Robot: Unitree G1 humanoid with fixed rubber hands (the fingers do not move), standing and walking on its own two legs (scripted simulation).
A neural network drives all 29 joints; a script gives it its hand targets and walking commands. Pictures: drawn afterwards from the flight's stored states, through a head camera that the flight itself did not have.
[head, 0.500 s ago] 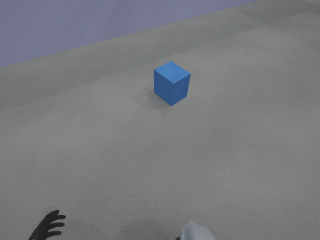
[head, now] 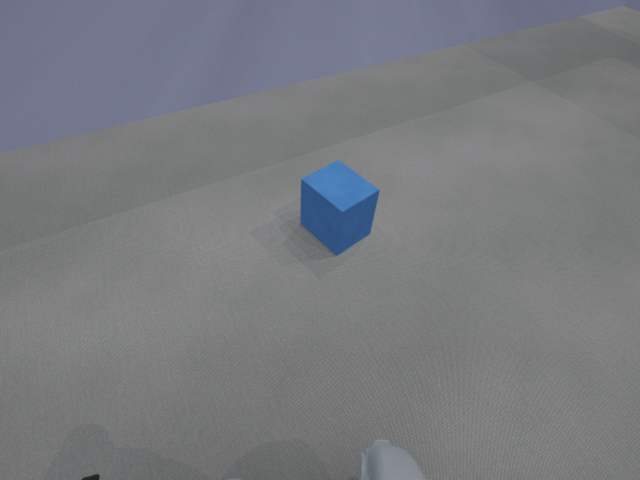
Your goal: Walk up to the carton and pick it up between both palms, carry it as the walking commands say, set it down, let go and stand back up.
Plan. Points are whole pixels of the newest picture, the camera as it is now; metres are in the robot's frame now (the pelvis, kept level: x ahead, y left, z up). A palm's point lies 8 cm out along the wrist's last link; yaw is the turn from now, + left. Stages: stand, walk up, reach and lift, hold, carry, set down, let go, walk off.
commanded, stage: walk up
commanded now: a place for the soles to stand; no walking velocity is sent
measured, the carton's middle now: (337, 207) +1.19 -0.10 -0.61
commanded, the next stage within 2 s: none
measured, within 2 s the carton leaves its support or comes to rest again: neither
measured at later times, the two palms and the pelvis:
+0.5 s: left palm (116, 444) +0.20 +0.29 -0.13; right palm (567, 395) +0.26 -0.36 -0.08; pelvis +0.17 -0.03 -0.01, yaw +4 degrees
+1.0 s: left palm (179, 327) +0.38 +0.24 -0.13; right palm (545, 301) +0.43 -0.40 -0.10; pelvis +0.34 -0.08 -0.01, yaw +5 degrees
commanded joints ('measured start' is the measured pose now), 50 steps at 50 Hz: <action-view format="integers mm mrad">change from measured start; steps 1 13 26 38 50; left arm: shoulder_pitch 53 -3 -99 102 -115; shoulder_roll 225 320 222 340 190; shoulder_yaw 70 65 34 94 18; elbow -68 -134 -114 -109 -168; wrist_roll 13 4 -5 -22 17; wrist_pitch -34 -57 -44 -40 -20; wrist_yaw -5 48 39 49 44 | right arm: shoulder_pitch -132 -45 61 -109 262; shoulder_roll -334 -268 -339 -292 -308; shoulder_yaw -87 -77 -95 -48 -118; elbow -87 -3 -29 -47 87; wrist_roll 4 7 10 22 -8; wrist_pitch -8 8 -26 5 -8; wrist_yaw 3 17 -32 -22 -3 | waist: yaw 94 61 -43 117 -123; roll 226 -109 211 13 171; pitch -79 1 -31 -33 -101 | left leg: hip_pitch -304 -327 186 -610 379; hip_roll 200 70 326 21 -22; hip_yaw -230 -114 -546 -167 -152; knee -398 171 -439 512 -196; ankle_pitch -292 -6 135 -24 -153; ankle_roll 195 32 316 58 70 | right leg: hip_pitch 417 228 -264 518 -269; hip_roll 59 -290 -56 -320 -74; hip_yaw -102 356 91 676 36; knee -170 -655 207 -731 -95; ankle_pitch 117 -338 -32 -537 -427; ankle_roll -19 -286 4 -272 -136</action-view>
